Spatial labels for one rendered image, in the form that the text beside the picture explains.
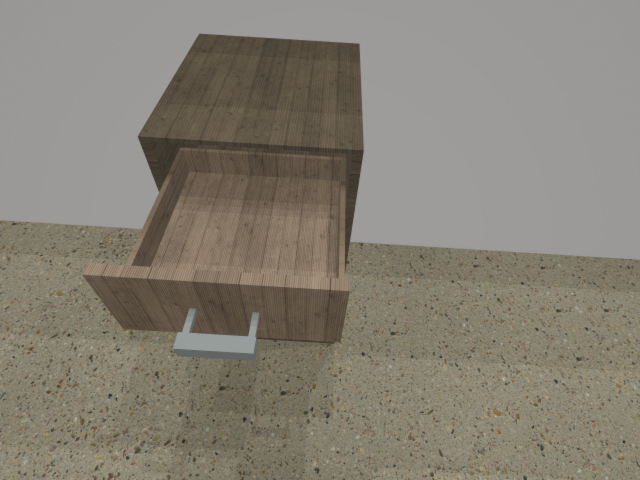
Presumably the drawer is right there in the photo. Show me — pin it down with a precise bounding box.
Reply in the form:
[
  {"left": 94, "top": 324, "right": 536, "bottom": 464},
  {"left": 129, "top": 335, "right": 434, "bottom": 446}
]
[{"left": 82, "top": 147, "right": 350, "bottom": 342}]

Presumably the handle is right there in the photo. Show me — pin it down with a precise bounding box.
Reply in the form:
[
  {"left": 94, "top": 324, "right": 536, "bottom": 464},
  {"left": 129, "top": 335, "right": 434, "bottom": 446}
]
[{"left": 173, "top": 308, "right": 260, "bottom": 361}]

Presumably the cabinet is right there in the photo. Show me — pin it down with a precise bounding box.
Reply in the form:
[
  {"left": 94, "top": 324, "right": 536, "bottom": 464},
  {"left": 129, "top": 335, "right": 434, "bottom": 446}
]
[{"left": 138, "top": 34, "right": 364, "bottom": 344}]

